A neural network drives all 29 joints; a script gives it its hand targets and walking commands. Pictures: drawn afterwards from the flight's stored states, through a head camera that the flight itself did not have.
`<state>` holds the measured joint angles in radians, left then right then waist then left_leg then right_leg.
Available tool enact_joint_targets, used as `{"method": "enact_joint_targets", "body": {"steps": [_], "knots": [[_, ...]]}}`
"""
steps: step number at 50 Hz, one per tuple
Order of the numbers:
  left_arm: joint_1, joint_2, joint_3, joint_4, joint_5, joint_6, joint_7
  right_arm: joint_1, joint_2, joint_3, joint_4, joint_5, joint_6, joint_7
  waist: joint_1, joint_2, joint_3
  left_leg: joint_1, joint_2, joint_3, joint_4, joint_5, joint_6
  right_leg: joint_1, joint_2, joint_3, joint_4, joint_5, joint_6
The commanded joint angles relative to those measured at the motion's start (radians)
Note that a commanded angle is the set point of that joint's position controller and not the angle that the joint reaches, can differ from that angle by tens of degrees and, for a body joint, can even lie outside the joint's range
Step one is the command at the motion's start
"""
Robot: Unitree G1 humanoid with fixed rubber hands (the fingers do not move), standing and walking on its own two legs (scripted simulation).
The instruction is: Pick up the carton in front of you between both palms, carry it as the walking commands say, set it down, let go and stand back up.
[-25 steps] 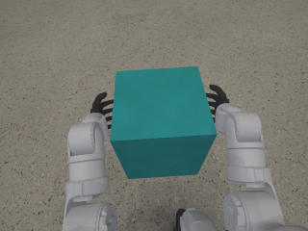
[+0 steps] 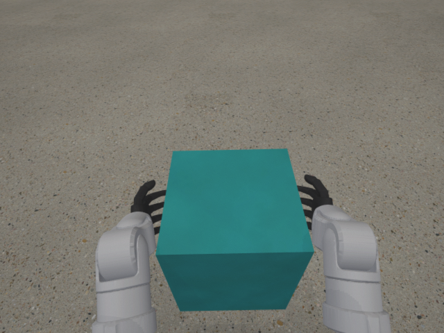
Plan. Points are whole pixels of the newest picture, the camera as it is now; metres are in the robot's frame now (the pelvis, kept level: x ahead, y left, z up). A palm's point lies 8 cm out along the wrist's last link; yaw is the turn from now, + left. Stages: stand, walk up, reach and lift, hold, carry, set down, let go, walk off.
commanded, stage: carry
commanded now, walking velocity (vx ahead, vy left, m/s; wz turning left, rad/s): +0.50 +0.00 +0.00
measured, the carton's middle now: (231, 233) +0.29 +0.00 +0.02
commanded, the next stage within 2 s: none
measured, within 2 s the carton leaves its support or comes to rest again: neither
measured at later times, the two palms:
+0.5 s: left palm (176, 118) +0.55 +0.12 +0.11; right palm (301, 116) +0.55 -0.18 +0.10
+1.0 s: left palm (178, 66) +0.89 +0.15 +0.08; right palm (267, 62) +0.89 -0.15 +0.09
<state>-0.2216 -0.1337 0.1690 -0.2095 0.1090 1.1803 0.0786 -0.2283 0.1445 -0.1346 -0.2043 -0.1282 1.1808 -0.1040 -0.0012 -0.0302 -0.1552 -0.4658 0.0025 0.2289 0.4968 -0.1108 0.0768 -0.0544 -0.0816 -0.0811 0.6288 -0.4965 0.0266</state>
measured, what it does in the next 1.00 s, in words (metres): walks ahead: right foot, then left foot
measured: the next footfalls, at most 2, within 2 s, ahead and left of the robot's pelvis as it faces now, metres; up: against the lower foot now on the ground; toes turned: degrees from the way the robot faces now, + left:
right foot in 0.48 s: +0.45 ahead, -0.14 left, +0.00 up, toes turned -12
left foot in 0.96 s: +0.78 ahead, +0.11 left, +0.00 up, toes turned +12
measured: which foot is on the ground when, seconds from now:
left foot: down 0.00-0.52, up 0.54-0.94, down 0.96-1.00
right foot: up 0.00-0.46, down 0.48-0.96, up 0.98-1.00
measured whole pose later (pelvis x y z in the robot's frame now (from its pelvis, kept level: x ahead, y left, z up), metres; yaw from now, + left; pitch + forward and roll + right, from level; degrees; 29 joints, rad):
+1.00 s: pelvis +0.63 +0.00 +0.00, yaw +0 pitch +4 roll +1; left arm -0.15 -0.13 0.11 -0.31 0.11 1.22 0.09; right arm -0.16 0.13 -0.11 -0.29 -0.11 1.20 -0.09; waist 0.00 -0.05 -0.14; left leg -0.51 0.05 0.23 0.54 -0.08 0.07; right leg -0.01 -0.14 -0.15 0.61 -0.50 0.06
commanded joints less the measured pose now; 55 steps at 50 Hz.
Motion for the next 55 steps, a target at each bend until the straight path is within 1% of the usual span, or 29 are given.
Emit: {"method": "enact_joint_targets", "body": {"steps": [1,3,4,6,10,14,19,21,22,23,24,25,26,27,29,31,33,38,42,44,46,47,48,49,50,51,52,54,55], "knots": [[-0.489,-0.969,-0.769,-0.085,-0.399,0.009,-0.271,-0.416,0.994,0.72,-0.051,0.417,-0.005,0.29,-0.018,0.126,-0.249,0.6,0.371,-0.554,-0.266,-0.014,0.101,-0.625,-0.022,0.083,0.561,0.072,-0.037],[-0.473,-0.993,-0.787,-0.092,-0.398,-0.009,-0.269,-0.442,1.013,0.739,-0.075,0.436,-0.018,0.294,-0.013,0.077,-0.212,0.44,0.33,-0.442,-0.34,-0.191,0.06,-0.544,-0.057,0.084,0.454,0.18,-0.04],[-0.453,-1.004,-0.789,-0.098,-0.397,-0.018,-0.265,-0.447,1.013,0.75,-0.09,0.448,-0.022,0.297,-0.011,0.096,-0.199,0.413,0.322,-0.399,-0.362,-0.212,0.056,-0.54,-0.053,0.059,0.417,0.208,-0.04],[-0.408,-1.015,-0.799,-0.102,-0.389,-0.032,-0.254,-0.427,0.997,0.762,-0.112,0.459,-0.028,0.303,-0.007,0.134,-0.192,0.415,0.306,-0.319,-0.391,-0.203,0.057,-0.547,-0.051,0.03,0.328,0.269,-0.028],[-0.336,-0.996,-0.801,-0.089,-0.369,-0.036,-0.243,-0.352,0.939,0.756,-0.107,0.445,-0.028,0.308,-0.011,0.133,-0.13,0.462,0.286,-0.243,-0.414,-0.134,0.065,-0.599,-0.047,-0.013,0.112,0.375,-0.003],[-0.358,-0.962,-0.81,-0.135,-0.38,-0.027,-0.239,-0.347,0.896,0.751,-0.139,0.44,-0.022,0.305,-0.017,0.147,-0.067,0.492,0.248,-0.171,-0.403,-0.02,0.038,-0.594,-0.027,-0.062,-0.022,0.471,0.002],[-0.393,-0.879,-0.808,-0.205,-0.41,0.017,-0.236,-0.348,0.828,0.731,-0.181,0.423,0.012,0.278,-0.026,0.177,-0.033,0.536,0.238,-0.121,-0.321,0.187,0.036,-0.508,-0.003,-0.124,-0.137,0.461,-0.02],[-0.37,-0.843,-0.788,-0.195,-0.409,0.038,-0.235,-0.336,0.804,0.723,-0.176,0.412,0.03,0.269,-0.02,0.186,-0.062,0.54,0.231,-0.095,-0.192,0.378,0.018,-0.381,0.032,-0.166,-0.189,0.411,-0.04],[-0.35,-0.829,-0.774,-0.178,-0.406,0.045,-0.235,-0.347,0.794,0.723,-0.175,0.409,0.039,0.266,0.0,0.154,-0.115,0.505,0.198,-0.041,-0.033,0.485,-0.01,-0.229,0.07,-0.206,-0.232,0.384,-0.049],[-0.352,-0.82,-0.758,-0.169,-0.397,0.049,-0.235,-0.356,0.782,0.726,-0.171,0.41,0.048,0.264,0.02,0.092,-0.212,0.356,0.163,-0.014,0.176,0.393,-0.054,0.036,0.018,-0.135,-0.219,0.347,-0.067],[-0.344,-0.8,-0.746,-0.154,-0.389,0.051,-0.236,-0.381,0.785,0.735,-0.187,0.42,0.057,0.265,0.028,-0.146,-0.329,0.093,0.076,-0.018,0.493,0.088,-0.096,0.283,-0.247,0.277,-0.256,0.288,-0.16],[-0.345,-0.814,-0.743,-0.13,-0.393,0.049,-0.238,-0.398,0.791,0.742,-0.184,0.428,0.061,0.269,0.024,-0.312,-0.305,-0.208,-0.029,-0.105,0.679,-0.343,-0.101,0.405,-0.358,0.549,-0.351,0.411,-0.262],[-0.363,-0.857,-0.737,-0.125,-0.399,0.041,-0.243,-0.436,0.816,0.758,-0.198,0.444,0.059,0.271,0.024,-0.219,-0.285,-0.285,0.029,-0.191,0.773,-0.368,-0.076,0.39,-0.357,0.483,-0.34,0.564,-0.271],[-0.364,-0.889,-0.74,-0.136,-0.4,0.036,-0.244,-0.445,0.853,0.76,-0.186,0.452,0.05,0.274,0.025,-0.114,-0.276,-0.273,0.069,-0.221,0.783,-0.346,-0.059,0.305,-0.316,0.373,-0.317,0.64,-0.223],[-0.415,-0.947,-0.767,-0.168,-0.415,0.025,-0.246,-0.448,0.916,0.763,-0.168,0.447,0.035,0.277,0.018,-0.046,-0.254,-0.207,0.122,-0.242,0.654,-0.229,-0.055,0.161,-0.281,0.246,-0.374,0.491,-0.164],[-0.418,-0.965,-0.774,-0.176,-0.422,0.017,-0.254,-0.421,0.933,0.769,-0.165,0.432,0.02,0.272,0.014,-0.078,-0.227,-0.177,0.124,-0.192,0.544,-0.164,-0.063,0.091,-0.246,0.143,-0.429,0.389,-0.128],[-0.393,-0.959,-0.776,-0.176,-0.426,0.009,-0.262,-0.395,0.926,0.77,-0.179,0.41,0.009,0.261,0.017,-0.107,-0.185,-0.187,0.128,-0.154,0.441,-0.097,-0.08,0.072,-0.235,0.091,-0.475,0.34,-0.141],[-0.387,-0.891,-0.782,-0.228,-0.435,0.019,-0.262,-0.379,0.887,0.761,-0.226,0.4,0.019,0.242,0.021,-0.121,-0.086,-0.145,0.102,-0.075,0.127,0.052,-0.096,0.068,-0.178,-0.039,-0.484,0.459,-0.139],[-0.319,-0.843,-0.762,-0.177,-0.398,0.039,-0.253,-0.325,0.838,0.739,-0.18,0.394,0.046,0.254,0.026,-0.12,-0.055,-0.064,0.073,-0.029,-0.001,0.112,-0.084,0.099,-0.173,-0.074,-0.443,0.552,-0.116],[-0.323,-0.842,-0.761,-0.161,-0.383,0.042,-0.251,-0.32,0.831,0.727,-0.151,0.397,0.05,0.266,0.024,-0.108,-0.053,0.023,0.059,-0.005,-0.042,0.098,-0.068,0.104,-0.169,-0.084,-0.372,0.626,-0.1],[-0.35,-0.846,-0.768,-0.15,-0.378,0.045,-0.251,-0.306,0.834,0.709,-0.112,0.394,0.045,0.274,-0.012,-0.036,-0.148,0.335,0.026,0.024,-0.08,-0.034,-0.035,-0.007,-0.104,-0.162,-0.06,0.679,-0.055],[-0.362,-0.852,-0.773,-0.149,-0.381,0.046,-0.252,-0.314,0.823,0.7,-0.104,0.392,0.039,0.277,-0.034,0.129,-0.225,0.552,0.204,-0.239,-0.108,-0.139,0.019,-0.215,-0.051,-0.164,0.218,0.473,-0.017],[-0.361,-0.868,-0.784,-0.155,-0.392,0.046,-0.256,-0.309,0.829,0.696,-0.089,0.394,0.031,0.281,-0.023,0.397,-0.279,0.711,0.411,-0.687,-0.228,-0.152,0.117,-0.499,0.079,-0.107,0.476,0.067,0.028],[-0.387,-0.885,-0.797,-0.141,-0.401,0.042,-0.258,-0.307,0.873,0.701,-0.073,0.406,0.023,0.286,-0.027,0.33,-0.256,0.754,0.431,-0.718,-0.264,0.025,0.164,-0.63,0.065,-0.001,0.602,-0.01,0.002],[-0.397,-0.917,-0.806,-0.166,-0.409,0.026,-0.261,-0.32,0.929,0.725,-0.106,0.419,0.006,0.295,-0.025,0.252,-0.263,0.72,0.42,-0.613,-0.238,0.133,0.151,-0.646,0.01,0.031,0.646,0.006,-0.02],[-0.403,-0.95,-0.809,-0.159,-0.406,0.009,-0.262,-0.345,0.956,0.73,-0.14,0.429,-0.006,0.298,-0.027,0.165,-0.263,0.67,0.385,-0.522,-0.219,0.171,0.104,-0.644,-0.015,0.055,0.624,0.039,-0.024],[-0.406,-0.98,-0.822,-0.169,-0.407,-0.006,-0.261,-0.367,0.979,0.74,-0.15,0.438,-0.016,0.298,-0.025,0.128,-0.268,0.606,0.363,-0.455,-0.233,0.155,0.075,-0.604,-0.043,0.075,0.547,0.112,-0.03],[-0.393,-1.006,-0.831,-0.186,-0.408,-0.03,-0.253,-0.386,0.997,0.762,-0.186,0.452,-0.034,0.297,-0.022,0.113,-0.256,0.538,0.337,-0.362,-0.281,0.077,0.043,-0.555,-0.046,0.051,0.425,0.182,-0.034],[-0.367,-1.011,-0.831,-0.194,-0.403,-0.04,-0.246,-0.372,0.989,0.768,-0.201,0.455,-0.04,0.298,-0.02,0.137,-0.252,0.535,0.334,-0.326,-0.302,0.051,0.046,-0.554,-0.042,0.031,0.371,0.195,-0.034]]}}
